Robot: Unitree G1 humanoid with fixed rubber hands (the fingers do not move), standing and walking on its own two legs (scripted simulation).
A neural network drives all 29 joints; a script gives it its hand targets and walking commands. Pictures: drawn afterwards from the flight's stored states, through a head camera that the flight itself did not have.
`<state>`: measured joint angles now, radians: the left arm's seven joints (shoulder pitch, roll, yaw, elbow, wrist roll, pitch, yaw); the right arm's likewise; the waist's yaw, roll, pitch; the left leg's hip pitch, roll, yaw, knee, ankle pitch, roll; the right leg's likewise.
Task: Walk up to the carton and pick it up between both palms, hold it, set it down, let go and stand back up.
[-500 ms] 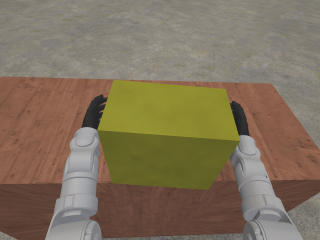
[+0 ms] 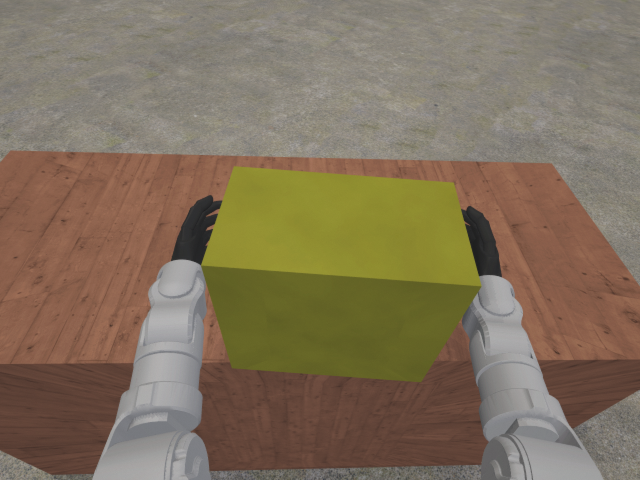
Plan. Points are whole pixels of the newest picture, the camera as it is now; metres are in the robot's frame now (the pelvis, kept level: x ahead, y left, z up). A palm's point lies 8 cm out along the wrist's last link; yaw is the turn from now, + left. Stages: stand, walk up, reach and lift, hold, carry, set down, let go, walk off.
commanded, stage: set down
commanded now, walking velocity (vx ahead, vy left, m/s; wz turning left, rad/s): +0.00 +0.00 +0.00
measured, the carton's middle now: (334, 282) +0.38 -0.01 +0.04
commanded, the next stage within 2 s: none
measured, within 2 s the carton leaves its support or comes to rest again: neither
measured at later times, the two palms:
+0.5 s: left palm (192, 257) +0.38 +0.17 +0.09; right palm (480, 270) +0.36 -0.20 +0.09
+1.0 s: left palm (192, 257) +0.38 +0.17 +0.08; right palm (480, 271) +0.36 -0.20 +0.08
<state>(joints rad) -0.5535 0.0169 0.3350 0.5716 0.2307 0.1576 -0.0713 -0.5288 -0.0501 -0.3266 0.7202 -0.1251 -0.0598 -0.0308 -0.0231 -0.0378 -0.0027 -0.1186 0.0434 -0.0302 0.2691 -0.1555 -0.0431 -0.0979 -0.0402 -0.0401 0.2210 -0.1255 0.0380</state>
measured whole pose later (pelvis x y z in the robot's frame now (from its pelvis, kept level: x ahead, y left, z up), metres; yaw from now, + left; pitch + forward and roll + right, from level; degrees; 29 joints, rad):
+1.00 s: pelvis +0.00 +0.00 +0.00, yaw -2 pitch -1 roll +0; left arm -0.56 -0.03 0.44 0.57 0.30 0.05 -0.12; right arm -0.52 0.00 -0.41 0.68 -0.21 -0.14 0.01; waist 0.01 -0.03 0.05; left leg -0.08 0.05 0.01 0.27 -0.17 -0.04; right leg -0.09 -0.04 -0.01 0.25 -0.14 0.04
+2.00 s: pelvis -0.02 +0.00 -0.01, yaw -3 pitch +5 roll -1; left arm -0.81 0.44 0.01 0.71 -0.31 0.35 0.01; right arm -0.83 -0.46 0.08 0.88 0.49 0.17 -0.02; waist 0.02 -0.01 -0.08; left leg -0.29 0.07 0.02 0.38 -0.17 -0.05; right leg -0.30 -0.01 0.01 0.34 -0.13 0.03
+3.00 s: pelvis -0.02 +0.00 +0.00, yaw -3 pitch -1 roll +0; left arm -0.33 0.35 0.20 0.06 -0.22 0.62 0.01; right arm -0.33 -0.42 -0.06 0.27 0.42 0.36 0.00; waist -0.02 -0.02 -0.01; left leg -0.14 0.05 0.02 0.33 -0.17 -0.04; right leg -0.15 -0.03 0.01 0.31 -0.13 0.03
